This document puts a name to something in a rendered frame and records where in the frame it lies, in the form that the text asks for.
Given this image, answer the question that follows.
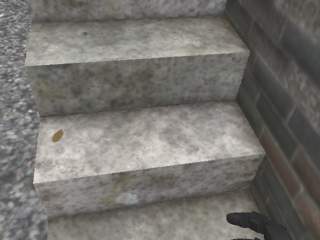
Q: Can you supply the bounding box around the right robot hand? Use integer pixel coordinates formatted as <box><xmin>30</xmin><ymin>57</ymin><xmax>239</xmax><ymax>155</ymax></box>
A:
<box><xmin>226</xmin><ymin>211</ymin><xmax>292</xmax><ymax>240</ymax></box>

